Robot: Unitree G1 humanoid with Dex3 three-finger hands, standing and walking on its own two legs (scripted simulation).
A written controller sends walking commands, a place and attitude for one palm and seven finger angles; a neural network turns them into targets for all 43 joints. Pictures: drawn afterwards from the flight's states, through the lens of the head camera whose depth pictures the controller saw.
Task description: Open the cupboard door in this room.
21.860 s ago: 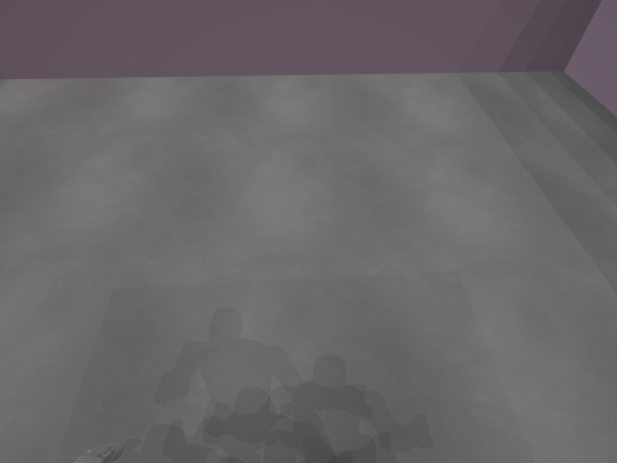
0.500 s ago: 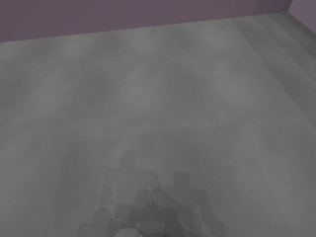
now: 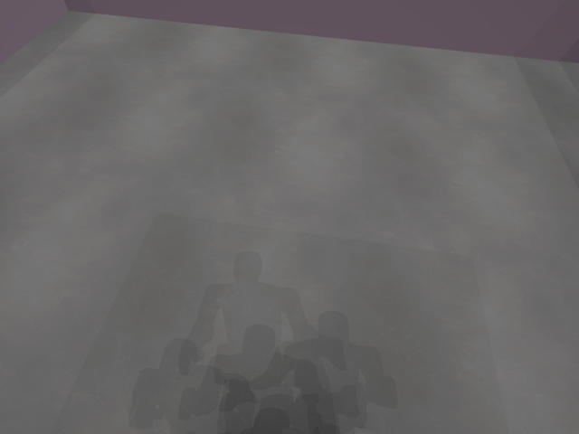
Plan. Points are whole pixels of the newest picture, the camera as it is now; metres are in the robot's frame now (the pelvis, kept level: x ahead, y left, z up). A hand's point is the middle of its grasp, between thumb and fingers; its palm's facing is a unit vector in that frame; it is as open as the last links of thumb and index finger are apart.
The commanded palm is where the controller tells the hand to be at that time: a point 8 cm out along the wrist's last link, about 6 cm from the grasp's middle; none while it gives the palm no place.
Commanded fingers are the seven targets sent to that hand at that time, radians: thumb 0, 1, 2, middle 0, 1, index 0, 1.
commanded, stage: turn or walk to find it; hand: left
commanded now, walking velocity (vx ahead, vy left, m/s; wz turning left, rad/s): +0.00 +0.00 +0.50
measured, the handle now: out of the picture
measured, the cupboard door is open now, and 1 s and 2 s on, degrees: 0 0 0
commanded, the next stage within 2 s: none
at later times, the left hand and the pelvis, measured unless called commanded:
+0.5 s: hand out of the picture +0.00 +0.18 -0.17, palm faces +0.27 -0.93 -0.25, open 7.3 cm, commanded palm none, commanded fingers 0.00 0.90 0.90 -0.20 -0.30 -0.20 -0.30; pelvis +0.00 -0.02 -0.01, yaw +15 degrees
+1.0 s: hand out of the picture +0.01 +0.24 -0.16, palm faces +0.47 -0.85 -0.24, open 7.4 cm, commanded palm none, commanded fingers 0.00 0.90 0.90 -0.20 -0.30 -0.20 -0.30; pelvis +0.00 +0.00 +0.00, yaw +28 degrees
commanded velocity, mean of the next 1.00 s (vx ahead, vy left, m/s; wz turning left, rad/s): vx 0.00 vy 0.00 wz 0.50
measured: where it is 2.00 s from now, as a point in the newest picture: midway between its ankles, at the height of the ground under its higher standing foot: outside the picture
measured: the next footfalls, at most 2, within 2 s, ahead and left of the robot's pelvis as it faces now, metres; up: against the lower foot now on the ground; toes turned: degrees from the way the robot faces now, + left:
right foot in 0.12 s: +0.04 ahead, -0.14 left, +0.00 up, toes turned -1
left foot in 0.58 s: +0.00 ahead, +0.11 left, +0.00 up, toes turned +24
